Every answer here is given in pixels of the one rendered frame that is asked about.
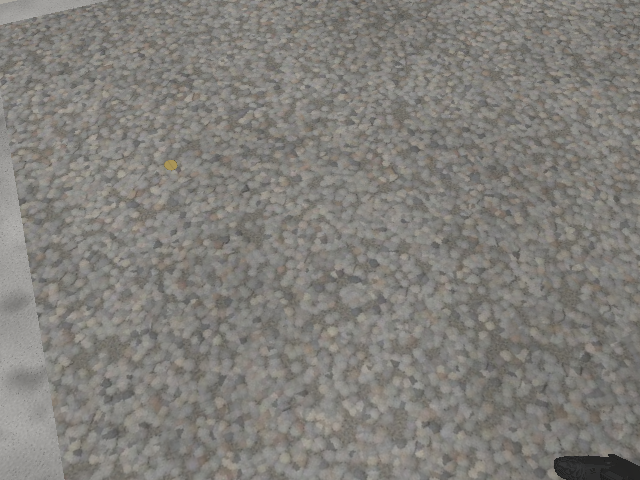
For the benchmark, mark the robot right hand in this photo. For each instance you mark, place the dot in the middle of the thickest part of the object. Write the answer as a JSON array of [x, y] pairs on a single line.
[[596, 468]]

